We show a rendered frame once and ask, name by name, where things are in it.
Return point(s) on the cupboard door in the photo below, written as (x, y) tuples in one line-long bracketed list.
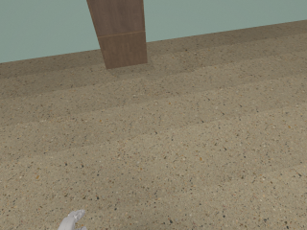
[(117, 16)]

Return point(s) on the left robot hand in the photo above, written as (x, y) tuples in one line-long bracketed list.
[(68, 223)]

